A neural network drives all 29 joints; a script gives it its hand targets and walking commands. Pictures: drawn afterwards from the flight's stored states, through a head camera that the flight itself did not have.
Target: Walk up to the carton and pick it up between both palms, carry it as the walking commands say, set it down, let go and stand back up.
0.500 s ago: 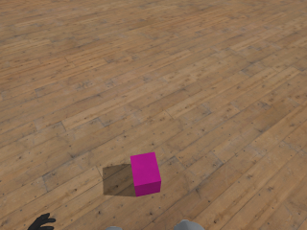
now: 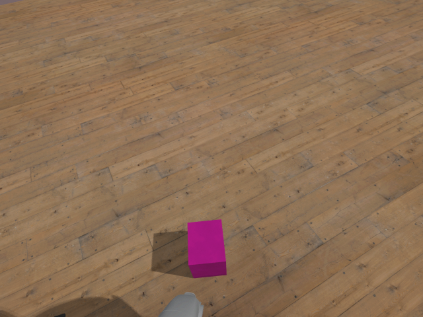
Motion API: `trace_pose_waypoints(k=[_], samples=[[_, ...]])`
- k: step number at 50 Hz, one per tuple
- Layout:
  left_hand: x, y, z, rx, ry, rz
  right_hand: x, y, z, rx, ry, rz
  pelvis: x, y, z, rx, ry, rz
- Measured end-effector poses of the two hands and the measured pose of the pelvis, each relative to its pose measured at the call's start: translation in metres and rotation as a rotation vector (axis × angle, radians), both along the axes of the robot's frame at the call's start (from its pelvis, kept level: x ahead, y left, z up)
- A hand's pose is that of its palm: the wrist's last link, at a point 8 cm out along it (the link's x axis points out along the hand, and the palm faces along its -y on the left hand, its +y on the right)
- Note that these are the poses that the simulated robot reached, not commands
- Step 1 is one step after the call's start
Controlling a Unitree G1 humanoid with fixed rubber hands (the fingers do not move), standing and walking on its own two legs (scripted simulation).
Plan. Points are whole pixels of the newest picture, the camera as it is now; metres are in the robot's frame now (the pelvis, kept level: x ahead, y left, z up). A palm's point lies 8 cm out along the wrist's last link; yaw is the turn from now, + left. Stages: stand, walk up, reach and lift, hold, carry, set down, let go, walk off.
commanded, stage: walk up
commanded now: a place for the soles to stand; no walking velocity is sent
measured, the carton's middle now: (207, 249) +0.47 +0.13 -0.66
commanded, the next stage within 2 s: none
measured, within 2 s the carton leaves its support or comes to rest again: neither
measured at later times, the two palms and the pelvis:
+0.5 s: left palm out of the picture +0.05 +0.36 -0.10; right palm out of the picture +0.06 -0.31 -0.08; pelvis +0.00 +0.03 -0.01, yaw +3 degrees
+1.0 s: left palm out of the picture +0.08 +0.39 -0.09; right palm out of the picture +0.10 -0.28 -0.09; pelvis +0.02 +0.05 -0.01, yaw +5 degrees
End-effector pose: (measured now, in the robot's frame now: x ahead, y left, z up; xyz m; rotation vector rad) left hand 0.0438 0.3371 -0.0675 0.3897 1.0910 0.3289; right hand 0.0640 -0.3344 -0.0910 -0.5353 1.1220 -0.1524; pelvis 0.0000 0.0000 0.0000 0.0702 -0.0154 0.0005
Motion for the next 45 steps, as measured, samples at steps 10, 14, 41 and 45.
trace_pose_waypoints(k=[10, 14, 41, 45], samples=[[-0.011, 0.011, -0.012, -0.022, -0.002, 0.031, 0.006, 0.011, 0.008, -0.032, 0.007, 0.021, -0.002, 0.012, -0.002, -0.028, -0.003, 0.026], [-0.015, 0.021, -0.021, -0.052, 0.002, 0.040, 0.011, 0.021, 0.015, -0.055, 0.002, 0.034, -0.002, 0.023, -0.003, -0.050, -0.001, 0.038], [0.024, 0.044, 0.000, 0.012, -0.023, 0.001, 0.024, 0.048, -0.008, 0.033, 0.023, 0.041, 0.018, 0.042, -0.003, -0.035, 0.003, 0.071], [0.029, 0.055, -0.015, -0.009, -0.021, 0.010, 0.030, 0.060, -0.009, 0.018, -0.001, 0.059, 0.019, 0.053, -0.012, -0.046, -0.009, 0.076]])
